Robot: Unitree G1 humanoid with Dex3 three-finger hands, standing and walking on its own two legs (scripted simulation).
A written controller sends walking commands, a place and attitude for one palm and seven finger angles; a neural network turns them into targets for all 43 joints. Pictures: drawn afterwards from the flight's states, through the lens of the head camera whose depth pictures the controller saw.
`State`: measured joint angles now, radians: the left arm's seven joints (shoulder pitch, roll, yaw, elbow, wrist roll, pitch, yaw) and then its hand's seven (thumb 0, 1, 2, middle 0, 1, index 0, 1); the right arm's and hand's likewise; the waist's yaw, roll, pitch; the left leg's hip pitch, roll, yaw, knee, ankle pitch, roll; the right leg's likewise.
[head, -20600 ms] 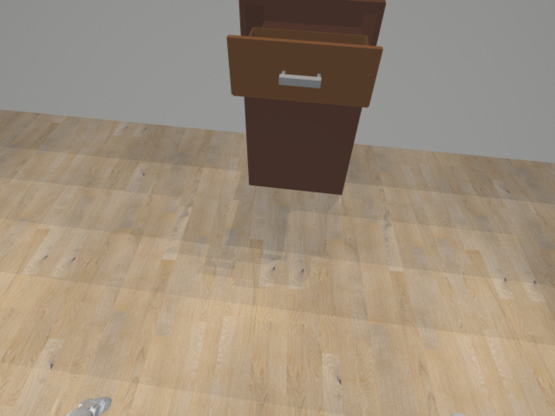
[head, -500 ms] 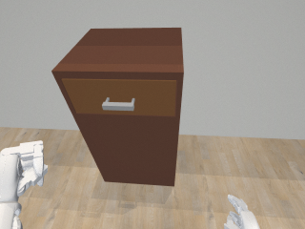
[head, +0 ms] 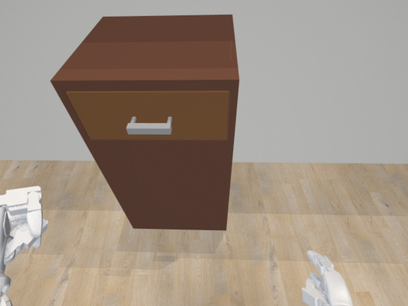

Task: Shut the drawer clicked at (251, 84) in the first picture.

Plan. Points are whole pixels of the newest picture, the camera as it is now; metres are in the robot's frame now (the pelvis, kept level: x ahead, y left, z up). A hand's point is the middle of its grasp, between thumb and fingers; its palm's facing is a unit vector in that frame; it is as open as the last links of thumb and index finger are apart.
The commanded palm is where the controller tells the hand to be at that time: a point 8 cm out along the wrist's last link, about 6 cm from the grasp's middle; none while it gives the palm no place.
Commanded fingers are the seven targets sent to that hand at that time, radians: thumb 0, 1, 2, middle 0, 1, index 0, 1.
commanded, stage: step back with the hand held close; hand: left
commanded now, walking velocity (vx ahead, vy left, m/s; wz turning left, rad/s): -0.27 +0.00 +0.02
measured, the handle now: (150, 124) +0.58 +0.20 +0.00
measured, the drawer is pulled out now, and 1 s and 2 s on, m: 0.00 0.00 0.00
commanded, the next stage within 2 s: stop stepping back and stand still in 1.06 s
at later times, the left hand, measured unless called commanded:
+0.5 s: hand (2, 292) +0.11 +0.25 +0.15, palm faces +0.39 -0.79 -0.47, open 3.2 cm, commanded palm +0.05 +0.29 +0.17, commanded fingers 0.00 0.90 0.90 -1.40 -1.60 -1.40 -1.60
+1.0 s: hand out of the picture +0.03 +0.26 +0.15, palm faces +0.36 -0.81 -0.47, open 3.2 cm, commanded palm -0.04 +0.31 +0.17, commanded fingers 0.00 0.90 0.90 -1.40 -1.60 -1.40 -1.60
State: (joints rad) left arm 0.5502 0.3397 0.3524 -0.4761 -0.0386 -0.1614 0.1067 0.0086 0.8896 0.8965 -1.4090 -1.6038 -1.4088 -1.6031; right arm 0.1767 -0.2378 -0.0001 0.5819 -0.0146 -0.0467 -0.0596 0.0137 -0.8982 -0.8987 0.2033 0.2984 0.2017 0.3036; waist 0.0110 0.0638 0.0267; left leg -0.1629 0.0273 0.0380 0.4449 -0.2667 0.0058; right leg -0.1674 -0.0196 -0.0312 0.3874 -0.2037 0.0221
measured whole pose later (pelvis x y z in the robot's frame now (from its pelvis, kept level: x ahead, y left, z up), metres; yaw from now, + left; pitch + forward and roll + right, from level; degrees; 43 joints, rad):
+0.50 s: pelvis -0.07 +0.01 -0.01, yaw +1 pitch +0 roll -1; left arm 0.61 0.36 0.37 -0.55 -0.01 -0.22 0.13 0.01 0.89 0.90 -1.41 -1.60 -1.41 -1.60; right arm 0.18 -0.22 -0.01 0.54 0.00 -0.04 -0.07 0.01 -0.90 -0.90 0.20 0.30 0.20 0.30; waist 0.01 0.03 0.03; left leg -0.35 0.01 0.03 0.58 -0.23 0.03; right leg -0.34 -0.04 -0.04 0.48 -0.14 0.03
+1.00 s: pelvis -0.15 +0.02 -0.02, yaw +4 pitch +1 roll -3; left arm 0.65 0.40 0.37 -0.61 -0.03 -0.30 0.12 0.01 0.89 0.90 -1.41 -1.60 -1.41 -1.60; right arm 0.17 -0.21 -0.04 0.62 0.00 -0.07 -0.06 0.01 -0.90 -0.90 0.20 0.30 0.20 0.30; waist -0.01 0.01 0.04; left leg -0.51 0.00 -0.01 0.67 -0.26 0.00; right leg -0.33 0.05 0.06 0.53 -0.22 0.03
